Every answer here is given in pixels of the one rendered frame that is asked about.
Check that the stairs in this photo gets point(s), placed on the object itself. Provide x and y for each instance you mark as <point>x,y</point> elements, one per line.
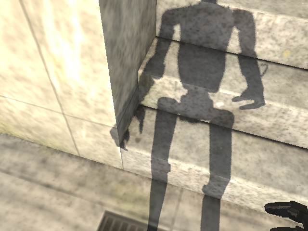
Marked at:
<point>223,101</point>

